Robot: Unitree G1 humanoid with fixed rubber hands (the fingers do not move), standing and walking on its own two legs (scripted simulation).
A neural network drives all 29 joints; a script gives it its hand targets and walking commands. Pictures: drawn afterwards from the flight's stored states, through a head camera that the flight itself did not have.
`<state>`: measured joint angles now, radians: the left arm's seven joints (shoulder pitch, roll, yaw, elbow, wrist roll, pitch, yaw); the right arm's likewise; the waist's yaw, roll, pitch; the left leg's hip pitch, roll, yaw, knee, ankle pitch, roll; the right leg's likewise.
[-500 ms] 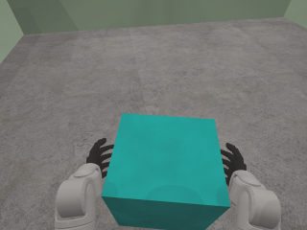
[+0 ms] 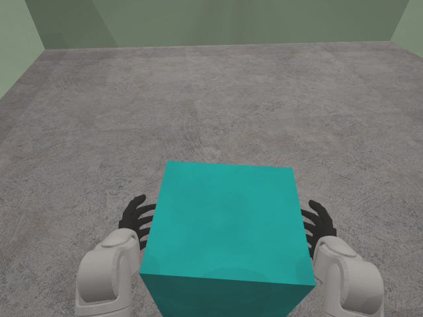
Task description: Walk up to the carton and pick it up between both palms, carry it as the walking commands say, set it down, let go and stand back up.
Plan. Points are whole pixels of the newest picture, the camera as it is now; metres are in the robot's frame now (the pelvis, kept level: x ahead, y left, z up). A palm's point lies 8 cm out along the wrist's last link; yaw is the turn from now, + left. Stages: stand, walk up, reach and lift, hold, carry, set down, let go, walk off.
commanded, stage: carry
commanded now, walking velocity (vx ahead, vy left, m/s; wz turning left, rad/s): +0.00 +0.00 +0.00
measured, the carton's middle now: (224, 246) +0.28 -0.01 +0.01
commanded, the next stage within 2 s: hold in 1.56 s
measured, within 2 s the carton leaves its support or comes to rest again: neither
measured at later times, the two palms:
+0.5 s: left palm (128, 228) +0.27 +0.16 +0.08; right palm (315, 234) +0.26 -0.16 +0.09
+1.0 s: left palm (131, 223) +0.28 +0.17 +0.07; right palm (310, 230) +0.28 -0.16 +0.08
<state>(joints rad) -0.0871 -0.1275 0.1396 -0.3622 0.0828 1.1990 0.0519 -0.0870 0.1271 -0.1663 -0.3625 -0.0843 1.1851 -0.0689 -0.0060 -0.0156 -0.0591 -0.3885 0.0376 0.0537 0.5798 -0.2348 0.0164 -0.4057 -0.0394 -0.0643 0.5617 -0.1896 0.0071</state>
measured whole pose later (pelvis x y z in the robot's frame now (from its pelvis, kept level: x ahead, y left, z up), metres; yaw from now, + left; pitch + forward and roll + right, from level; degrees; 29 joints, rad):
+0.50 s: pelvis +0.02 +0.01 +0.00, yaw +0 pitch +1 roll +0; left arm -0.09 -0.13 0.14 -0.36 0.08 1.20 0.05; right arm -0.09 0.13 -0.17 -0.36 -0.08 1.19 -0.07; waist -0.01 -0.02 -0.08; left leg -0.39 0.04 0.05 0.58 -0.21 0.02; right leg -0.40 -0.04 -0.06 0.55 -0.17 0.01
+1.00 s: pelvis +0.03 +0.01 +0.00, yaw +0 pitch +2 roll +0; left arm -0.09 -0.13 0.14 -0.29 0.08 1.12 0.06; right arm -0.09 0.13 -0.17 -0.29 -0.08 1.10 -0.07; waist -0.01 -0.02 -0.07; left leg -0.39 0.04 0.05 0.58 -0.22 0.01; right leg -0.40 -0.04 -0.06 0.54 -0.18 0.01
